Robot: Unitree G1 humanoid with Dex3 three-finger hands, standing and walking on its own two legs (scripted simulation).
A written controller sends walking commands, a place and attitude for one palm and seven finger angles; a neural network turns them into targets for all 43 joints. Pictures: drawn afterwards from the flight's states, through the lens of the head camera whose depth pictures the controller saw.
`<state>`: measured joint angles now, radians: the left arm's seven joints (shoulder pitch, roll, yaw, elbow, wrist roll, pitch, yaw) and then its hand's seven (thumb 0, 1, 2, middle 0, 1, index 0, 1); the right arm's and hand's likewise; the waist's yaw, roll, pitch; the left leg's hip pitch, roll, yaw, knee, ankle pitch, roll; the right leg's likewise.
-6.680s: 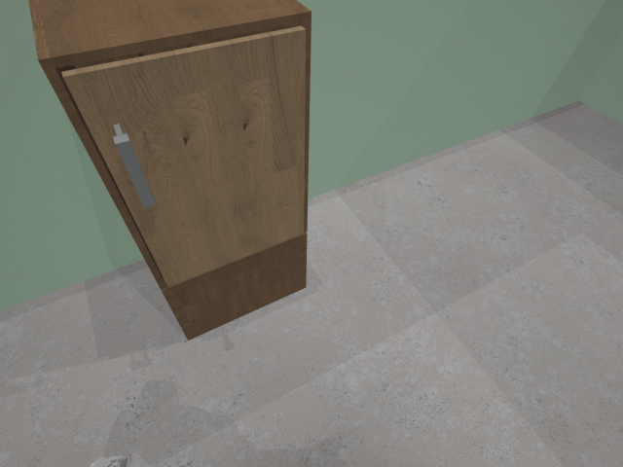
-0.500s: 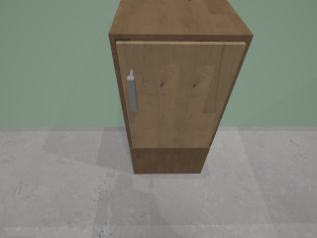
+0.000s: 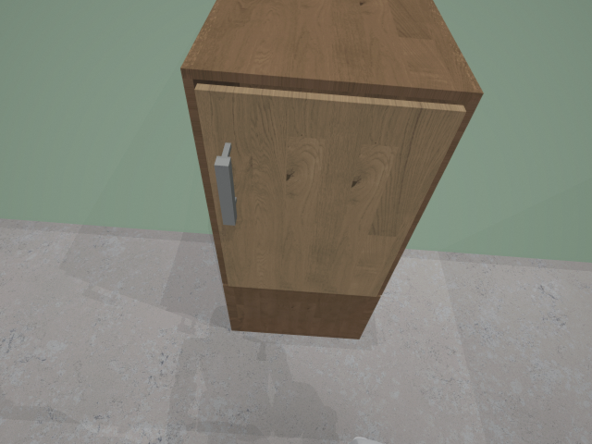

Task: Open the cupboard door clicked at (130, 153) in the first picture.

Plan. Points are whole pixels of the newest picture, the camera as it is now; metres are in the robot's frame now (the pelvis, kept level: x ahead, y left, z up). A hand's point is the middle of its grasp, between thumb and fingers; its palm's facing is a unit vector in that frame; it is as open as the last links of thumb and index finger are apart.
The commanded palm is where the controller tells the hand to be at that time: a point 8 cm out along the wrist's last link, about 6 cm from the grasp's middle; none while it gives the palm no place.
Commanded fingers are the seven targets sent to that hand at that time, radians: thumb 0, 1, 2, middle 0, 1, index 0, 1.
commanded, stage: come to a stop and stand still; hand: left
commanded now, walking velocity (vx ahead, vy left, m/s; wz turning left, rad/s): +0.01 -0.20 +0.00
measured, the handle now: (228, 185) +0.53 +0.16 +0.01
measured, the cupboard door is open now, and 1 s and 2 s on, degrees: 0 0 0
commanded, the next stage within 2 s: look again from close up in 1.28 s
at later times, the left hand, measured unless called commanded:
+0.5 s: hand out of the picture +0.05 +0.12 -0.17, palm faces +0.11 -0.96 -0.25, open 7.3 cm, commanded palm none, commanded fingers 0.00 0.90 0.90 -0.20 -0.30 -0.20 -0.30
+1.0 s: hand out of the picture +0.02 +0.13 -0.18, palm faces +0.04 -0.98 -0.21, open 7.3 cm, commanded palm none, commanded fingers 0.00 0.90 0.90 -0.20 -0.30 -0.20 -0.30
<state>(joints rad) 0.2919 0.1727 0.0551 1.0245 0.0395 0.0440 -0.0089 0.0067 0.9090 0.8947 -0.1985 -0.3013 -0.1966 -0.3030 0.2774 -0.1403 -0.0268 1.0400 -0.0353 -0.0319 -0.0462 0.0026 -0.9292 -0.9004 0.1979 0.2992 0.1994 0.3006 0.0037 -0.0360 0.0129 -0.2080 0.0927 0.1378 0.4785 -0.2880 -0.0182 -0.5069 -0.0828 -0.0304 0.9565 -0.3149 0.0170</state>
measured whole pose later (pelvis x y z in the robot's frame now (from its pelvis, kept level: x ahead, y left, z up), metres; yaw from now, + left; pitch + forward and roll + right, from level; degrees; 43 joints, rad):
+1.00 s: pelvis +0.00 -0.05 +0.00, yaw +1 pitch +0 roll +0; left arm 0.25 0.16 0.03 1.08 0.02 0.01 0.02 0.01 0.93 0.89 -0.20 -0.30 -0.20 -0.30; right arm 0.32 -0.14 -0.01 1.09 -0.01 0.01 -0.04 0.01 -0.91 -0.90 0.20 0.30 0.20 0.30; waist -0.02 0.00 0.03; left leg -0.19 0.02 0.07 0.49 -0.30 0.00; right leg -0.21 0.00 -0.06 0.50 -0.28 -0.03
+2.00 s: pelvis +0.02 -0.04 +0.00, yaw +1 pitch +0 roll +0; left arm 0.31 0.16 0.00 0.94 -0.03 0.03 0.04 0.01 0.91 0.89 -0.20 -0.30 -0.20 -0.30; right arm 0.25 -0.18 0.02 1.07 0.00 -0.03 -0.03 0.01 -0.91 -0.90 0.20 0.30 0.20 0.30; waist 0.01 0.01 0.03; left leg -0.17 0.01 0.07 0.48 -0.31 0.01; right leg -0.18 0.01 -0.05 0.48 -0.30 -0.02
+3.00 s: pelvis -0.04 -0.02 -0.07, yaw +3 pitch +12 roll -2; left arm 0.23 0.31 0.27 0.17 -0.31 -0.37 -0.39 0.00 -0.11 0.46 -0.27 -0.95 -0.27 -0.96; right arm 0.29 -0.29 0.01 0.58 0.04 -0.23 -0.07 0.02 -0.90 -0.90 0.20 0.30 0.20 0.30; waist -0.01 0.02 -0.10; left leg -0.77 0.01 0.01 1.04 -0.48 0.04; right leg -0.75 -0.02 -0.10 0.98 -0.44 -0.01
